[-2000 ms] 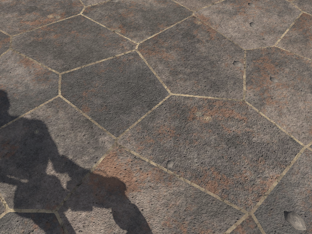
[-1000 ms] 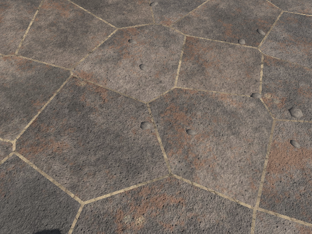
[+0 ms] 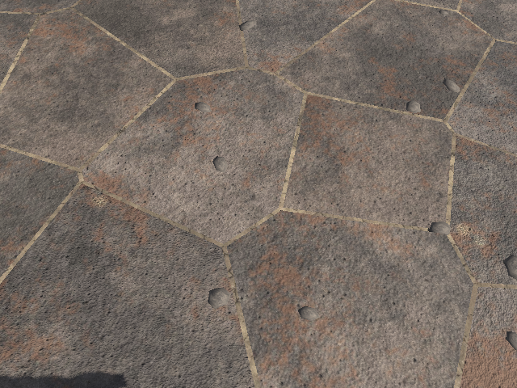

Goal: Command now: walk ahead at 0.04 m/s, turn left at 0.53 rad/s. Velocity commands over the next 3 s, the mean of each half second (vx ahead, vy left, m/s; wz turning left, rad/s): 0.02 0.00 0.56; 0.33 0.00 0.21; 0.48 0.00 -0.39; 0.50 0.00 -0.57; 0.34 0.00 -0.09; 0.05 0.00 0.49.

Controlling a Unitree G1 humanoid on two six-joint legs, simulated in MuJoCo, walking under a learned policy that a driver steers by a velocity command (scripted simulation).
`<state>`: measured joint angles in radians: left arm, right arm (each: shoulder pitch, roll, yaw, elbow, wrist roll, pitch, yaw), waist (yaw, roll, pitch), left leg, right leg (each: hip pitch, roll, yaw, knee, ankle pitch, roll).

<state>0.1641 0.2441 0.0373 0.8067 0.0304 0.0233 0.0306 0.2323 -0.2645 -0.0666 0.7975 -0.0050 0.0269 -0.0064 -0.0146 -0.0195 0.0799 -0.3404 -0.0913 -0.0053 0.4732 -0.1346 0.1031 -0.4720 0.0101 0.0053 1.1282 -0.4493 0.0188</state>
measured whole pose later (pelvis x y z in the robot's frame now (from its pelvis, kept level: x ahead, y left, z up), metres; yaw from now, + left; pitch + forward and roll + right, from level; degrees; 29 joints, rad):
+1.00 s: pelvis +0.11 +0.03 +0.01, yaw +23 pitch +0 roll +1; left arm 0.27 0.28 0.06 0.85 0.03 -0.02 -0.05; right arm 0.36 -0.23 -0.03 0.91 -0.02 -0.06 0.01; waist 0.00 -0.05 0.01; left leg 0.03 -0.07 0.00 0.21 -0.25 0.07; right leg -0.57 -0.07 -0.02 0.98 -0.23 -0.03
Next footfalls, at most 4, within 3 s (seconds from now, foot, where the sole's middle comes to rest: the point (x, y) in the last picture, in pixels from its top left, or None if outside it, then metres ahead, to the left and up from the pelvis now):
0.32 right None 0.07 -0.14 -0.77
0.78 left None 0.04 0.09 -0.77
1.24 right None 0.43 0.04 -0.77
1.78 left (170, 285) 0.72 0.24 -0.77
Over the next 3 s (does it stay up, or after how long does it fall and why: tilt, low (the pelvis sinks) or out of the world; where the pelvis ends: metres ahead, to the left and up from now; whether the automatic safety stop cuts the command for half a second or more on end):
stays up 0.89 0.10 0.01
